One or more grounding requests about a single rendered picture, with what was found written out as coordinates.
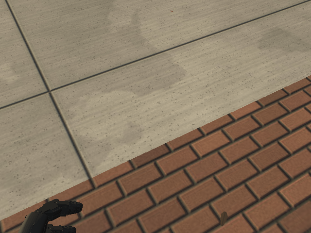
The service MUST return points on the robot left hand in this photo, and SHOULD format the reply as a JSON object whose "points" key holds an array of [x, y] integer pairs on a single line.
{"points": [[37, 222]]}

